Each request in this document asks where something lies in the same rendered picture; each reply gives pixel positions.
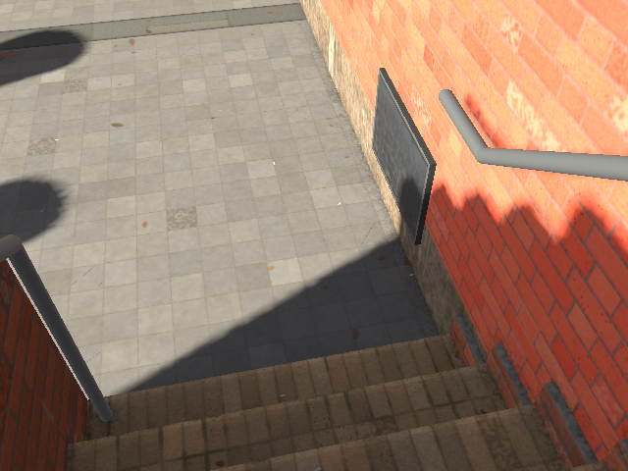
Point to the stairs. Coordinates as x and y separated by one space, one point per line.
406 406

